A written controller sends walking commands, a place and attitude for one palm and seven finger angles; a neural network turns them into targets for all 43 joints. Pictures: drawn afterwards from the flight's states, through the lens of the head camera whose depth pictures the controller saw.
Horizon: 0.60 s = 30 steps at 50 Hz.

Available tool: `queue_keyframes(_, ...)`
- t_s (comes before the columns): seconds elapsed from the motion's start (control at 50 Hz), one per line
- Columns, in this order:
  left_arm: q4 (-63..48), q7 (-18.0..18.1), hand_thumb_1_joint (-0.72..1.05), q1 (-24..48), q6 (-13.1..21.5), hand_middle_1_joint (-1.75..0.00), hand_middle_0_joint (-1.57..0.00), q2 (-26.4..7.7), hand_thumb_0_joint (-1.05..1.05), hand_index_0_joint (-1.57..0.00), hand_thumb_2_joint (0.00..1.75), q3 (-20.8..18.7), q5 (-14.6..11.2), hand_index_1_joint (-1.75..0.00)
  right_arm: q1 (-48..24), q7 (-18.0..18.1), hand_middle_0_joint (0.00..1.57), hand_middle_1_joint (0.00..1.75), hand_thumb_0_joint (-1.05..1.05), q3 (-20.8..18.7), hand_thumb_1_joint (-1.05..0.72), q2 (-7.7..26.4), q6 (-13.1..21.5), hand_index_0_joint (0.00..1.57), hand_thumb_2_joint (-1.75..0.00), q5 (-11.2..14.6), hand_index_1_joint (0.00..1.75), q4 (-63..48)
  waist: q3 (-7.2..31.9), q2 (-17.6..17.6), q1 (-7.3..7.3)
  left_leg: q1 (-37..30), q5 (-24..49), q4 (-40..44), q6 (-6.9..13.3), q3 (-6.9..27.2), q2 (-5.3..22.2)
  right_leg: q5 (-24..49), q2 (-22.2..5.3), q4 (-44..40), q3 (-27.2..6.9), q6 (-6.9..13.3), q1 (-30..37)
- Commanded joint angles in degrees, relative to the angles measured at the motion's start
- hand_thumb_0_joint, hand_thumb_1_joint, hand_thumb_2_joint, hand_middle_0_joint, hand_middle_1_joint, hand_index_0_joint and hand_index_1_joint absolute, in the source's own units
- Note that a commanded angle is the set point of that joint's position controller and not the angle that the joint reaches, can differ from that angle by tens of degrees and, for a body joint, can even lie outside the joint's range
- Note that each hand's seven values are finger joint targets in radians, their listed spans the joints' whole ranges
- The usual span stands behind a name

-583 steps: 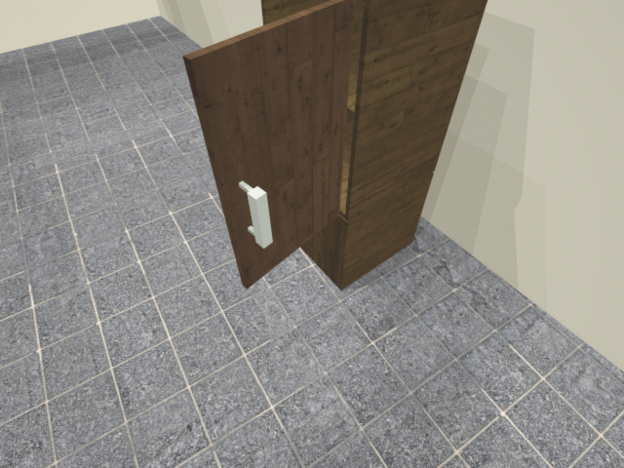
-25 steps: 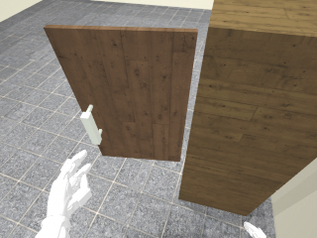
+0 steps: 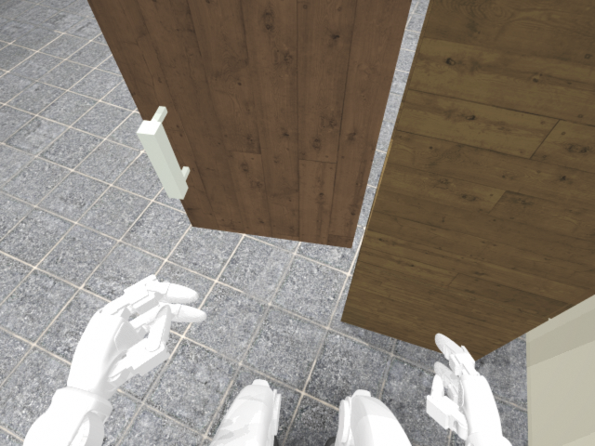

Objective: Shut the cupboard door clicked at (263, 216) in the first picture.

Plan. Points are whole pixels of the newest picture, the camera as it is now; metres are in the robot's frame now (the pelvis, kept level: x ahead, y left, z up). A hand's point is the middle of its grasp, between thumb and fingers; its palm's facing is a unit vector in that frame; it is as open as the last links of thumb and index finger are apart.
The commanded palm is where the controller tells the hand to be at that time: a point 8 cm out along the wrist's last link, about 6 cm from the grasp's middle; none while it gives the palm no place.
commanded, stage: raise the hand and make a fist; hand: left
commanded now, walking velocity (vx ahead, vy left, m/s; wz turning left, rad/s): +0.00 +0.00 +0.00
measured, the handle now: (170, 154) +0.52 +0.25 +0.04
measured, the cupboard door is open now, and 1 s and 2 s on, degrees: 99 99 99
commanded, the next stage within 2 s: bring the fist close to the handle in 1.20 s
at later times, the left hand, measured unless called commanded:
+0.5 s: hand (130, 338) +0.23 +0.22 +0.05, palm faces -0.09 -1.00 -0.02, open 3.1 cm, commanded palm +0.21 +0.27 +0.05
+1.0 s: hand (138, 326) +0.24 +0.21 +0.05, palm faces -0.10 -0.99 -0.03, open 3.1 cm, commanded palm +0.22 +0.27 +0.05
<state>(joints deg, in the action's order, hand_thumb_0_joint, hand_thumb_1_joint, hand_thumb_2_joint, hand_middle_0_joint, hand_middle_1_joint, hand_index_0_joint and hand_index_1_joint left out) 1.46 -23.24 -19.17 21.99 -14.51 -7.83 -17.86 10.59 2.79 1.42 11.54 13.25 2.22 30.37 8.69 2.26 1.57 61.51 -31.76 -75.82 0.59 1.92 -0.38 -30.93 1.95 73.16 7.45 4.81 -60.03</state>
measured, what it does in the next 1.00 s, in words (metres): stands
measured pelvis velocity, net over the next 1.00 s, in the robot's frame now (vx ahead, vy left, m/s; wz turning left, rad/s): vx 0.02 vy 0.03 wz -0.02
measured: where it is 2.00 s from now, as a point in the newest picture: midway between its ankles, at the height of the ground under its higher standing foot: outside the picture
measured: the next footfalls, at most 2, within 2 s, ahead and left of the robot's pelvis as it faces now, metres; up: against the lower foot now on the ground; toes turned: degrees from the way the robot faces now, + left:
none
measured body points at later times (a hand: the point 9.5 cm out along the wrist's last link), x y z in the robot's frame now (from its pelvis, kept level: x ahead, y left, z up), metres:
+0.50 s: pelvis +0.01 +0.04 +0.00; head +0.10 +0.06 +0.44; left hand +0.23 +0.27 +0.05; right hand +0.22 -0.19 -0.06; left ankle +0.04 +0.11 -0.62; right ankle +0.05 -0.07 -0.62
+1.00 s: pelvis +0.02 +0.03 +0.00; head +0.11 +0.05 +0.44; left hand +0.24 +0.27 +0.05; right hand +0.20 -0.21 -0.07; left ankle +0.04 +0.11 -0.62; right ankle +0.05 -0.07 -0.62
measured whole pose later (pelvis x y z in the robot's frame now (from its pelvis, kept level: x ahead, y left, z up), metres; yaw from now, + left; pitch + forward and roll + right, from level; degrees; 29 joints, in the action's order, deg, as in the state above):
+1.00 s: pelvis +0.02 +0.03 +0.00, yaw -1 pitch +20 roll -4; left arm -2.6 -18.5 -22.7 22.6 -15.6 -8.8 -17.2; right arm 14.0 1.6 0.8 14.4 8.7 1.3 26.5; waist 10.8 2.1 -0.4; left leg 62.4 -33.7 -76.1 3.2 0.7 -1.0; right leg -31.9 1.6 72.0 6.1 2.2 -60.3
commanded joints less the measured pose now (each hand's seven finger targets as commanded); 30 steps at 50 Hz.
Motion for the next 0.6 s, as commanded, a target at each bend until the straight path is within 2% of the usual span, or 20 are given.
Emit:
queue_keyframes(0.0,-12.85,4.00,0.90,-4.50,2.21,-1.02,-0.86,-6.86,0.00,-0.86,0.90,-8.56,-2.09,-1.02,-1.50,0.54,0.20,0.30,0.00,-4.83,-0.90,7.25,2.81,0.20,-0.90,0.16,0.30,-9.76,17.39,-4.15,0.65,-4.67,13.05,10.22,1.20,0.91,0.01,9.67,-2.98,-15.72,-13.13,-5.10,20.55)
queue_keyframes(0.02,-11.91,4.71,0.90,-5.28,2.75,-1.04,-0.88,-6.75,0.00,-0.88,0.90,-8.80,-1.89,-1.04,-1.87,0.51,0.20,0.30,0.00,-4.85,-0.90,7.13,2.62,0.20,-0.90,-0.10,0.30,-9.38,16.85,-4.92,0.69,-4.10,13.51,10.13,1.23,1.13,-0.01,10.83,-2.64,-14.89,-12.53,-5.05,20.24)
queue_keyframes(0.04,-12.22,4.82,0.90,-5.07,3.69,-1.06,-0.90,-5.89,0.00,-0.90,0.90,-7.38,-1.48,-1.06,-1.48,0.32,0.20,0.30,0.00,-4.87,-0.90,7.33,2.62,0.20,-0.90,-0.22,0.30,-9.47,16.06,-4.70,-0.03,-4.20,13.24,10.29,1.13,1.19,0.03,10.66,-2.60,-14.34,-11.83,-4.85,18.78)
queue_keyframes(0.08,-10.80,4.70,0.90,-5.43,5.23,-1.10,-0.93,-4.94,0.00,-0.93,0.90,-5.80,-0.99,-1.10,-1.18,0.14,0.20,0.30,0.00,-5.00,-0.90,7.85,2.43,0.20,-0.90,-0.36,0.30,-9.37,13.29,-4.86,-0.82,-3.96,11.45,10.74,1.08,1.21,0.00,7.07,-2.16,-14.04,-10.59,-4.28,15.52)
queue_keyframes(0.12,-11.52,4.36,0.90,-4.16,6.51,-1.14,-0.97,-5.05,0.00,-0.97,0.90,-3.92,-0.43,-1.14,-1.18,0.16,0.20,0.30,0.00,-4.85,-0.90,8.72,2.50,0.20,-0.90,-0.52,0.30,-9.71,11.77,-1.85,-1.23,-5.36,10.38,11.30,1.37,1.49,0.06,3.83,-1.40,-13.28,-9.11,-3.23,11.71)
queue_keyframes(0.14,-11.78,4.25,0.90,-3.85,6.98,-1.16,-0.99,-5.22,0.00,-0.99,0.90,-3.73,-0.48,-1.16,-0.64,0.16,0.20,0.30,0.00,-4.94,-0.90,9.13,2.55,0.20,-0.90,-0.49,0.30,-9.95,11.96,-2.42,-1.63,-6.01,9.25,11.81,1.34,1.76,0.06,2.17,-1.30,-13.25,-8.39,-3.12,10.59)
queue_keyframes(0.18,-13.45,4.23,0.90,-3.99,7.80,-1.20,-1.02,-5.70,0.00,-1.02,0.90,-3.66,-0.63,-1.20,-0.19,0.24,0.20,0.30,0.00,-4.99,-0.90,9.60,2.78,0.20,-0.90,-0.61,0.30,-10.37,13.31,-0.50,-1.42,-7.59,9.07,12.44,1.25,2.21,0.01,2.62,-0.99,-12.24,-7.35,-2.74,9.58)
queue_keyframes(0.22,-14.66,4.97,0.90,-3.63,8.03,-1.24,-1.06,-6.67,0.00,-1.06,0.90,-4.47,-0.54,-1.24,-0.03,0.25,0.20,0.30,0.00,-4.87,-0.90,10.04,2.54,0.20,-0.90,-0.75,0.30,-10.58,13.87,-0.37,-1.17,-9.09,9.41,13.41,1.05,3.08,0.13,3.82,-0.32,-10.78,-5.63,-2.40,8.45)
queue_keyframes(0.24,-15.98,5.29,0.90,-3.83,8.30,-1.26,-1.08,-6.75,0.00,-1.08,0.90,-4.79,-0.61,-1.26,0.29,0.22,0.20,0.30,0.00,-5.07,-0.90,10.20,2.50,0.20,-0.90,-0.77,0.30,-10.88,15.73,0.21,-0.88,-10.33,10.40,13.82,0.76,3.33,0.13,5.09,-0.41,-10.11,-5.15,-2.37,8.72)
queue_keyframes(0.26,-16.29,5.54,0.90,-4.86,8.19,-1.28,-1.10,-6.35,0.00,-1.10,0.90,-4.50,-0.59,-1.28,0.26,0.13,0.20,0.30,0.00,-5.03,-0.90,10.09,2.30,0.20,-0.90,-0.78,0.30,-11.11,15.66,1.61,-0.65,-10.94,10.56,14.19,0.52,3.51,0.14,5.47,-0.36,-9.84,-4.85,-2.28,8.28)
queue_keyframes(0.3,-16.60,6.17,0.90,-5.19,7.81,-1.32,-1.13,-5.69,0.00,-1.13,0.90,-3.86,-0.33,-1.32,0.58,0.01,0.20,0.30,0.00,-5.08,-0.90,10.38,1.77,0.20,-0.90,-0.76,0.30,-11.28,14.99,1.44,-1.06,-12.28,10.70,15.07,-0.13,4.48,0.44,6.16,-0.09,-9.33,-3.81,-2.30,6.99)
queue_keyframes(0.32,-16.60,6.56,0.90,-5.11,7.41,-1.34,-1.15,-6.23,0.00,-1.15,0.90,-3.95,0.16,-1.34,0.37,-0.06,0.20,0.30,0.00,-4.89,-0.90,10.43,1.46,0.20,-0.90,-0.84,0.30,-11.36,14.56,2.75,-0.82,-12.39,10.88,15.38,-0.24,4.79,0.44,6.22,0.07,-9.00,-3.69,-2.09,6.59)
queue_keyframes(0.34,-16.50,6.70,0.90,-5.00,7.01,-1.36,-1.17,-5.56,0.00,-1.17,0.90,-3.16,0.34,-1.36,0.72,-0.15,0.20,0.30,0.00,-4.91,-0.90,10.46,1.11,0.20,-0.90,-0.81,0.30,-11.63,14.30,1.99,-1.44,-12.53,10.32,15.56,-0.34,4.95,0.46,6.23,-0.01,-9.12,-3.39,-2.29,6.28)
queue_keyframes(0.44,-17.00,6.93,0.90,-4.80,5.19,-1.46,-1.26,-5.74,0.00,-1.26,0.90,-2.72,1.30,-1.46,1.37,-0.36,0.20,0.30,0.00,-4.80,-0.90,10.91,-0.16,0.20,-0.90,-0.89,0.30,-12.48,14.70,3.35,-1.80,-14.61,12.48,16.12,-1.42,6.23,0.98,7.69,0.19,-8.59,-2.66,-2.28,5.20)
queue_keyframes(0.46,-16.16,6.76,0.90,-5.04,4.79,-1.48,-1.28,-5.61,0.00,-1.28,0.90,-2.87,1.13,-1.48,1.45,-0.42,0.20,0.30,0.00,-4.76,-0.90,10.80,-0.41,0.20,-0.90,-0.87,0.30,-12.64,13.98,2.14,-1.88,-14.15,11.84,16.18,-1.43,6.16,0.90,7.57,0.29,-8.96,-2.61,-2.33,5.44)
queue_keyframes(0.58,-17.42,6.28,0.90,-3.08,4.63,-1.50,-1.30,-6.45,0.00,-1.30,0.90,-3.43,0.99,-1.50,1.58,-0.54,0.20,0.30,0.00,-4.30,-0.90,10.99,-0.89,0.20,-0.90,-1.03,0.30,-13.10,15.26,4.31,-1.82,-15.38,13.47,15.69,-2.08,6.53,1.05,8.22,0.35,-8.51,-2.62,-2.21,4.97)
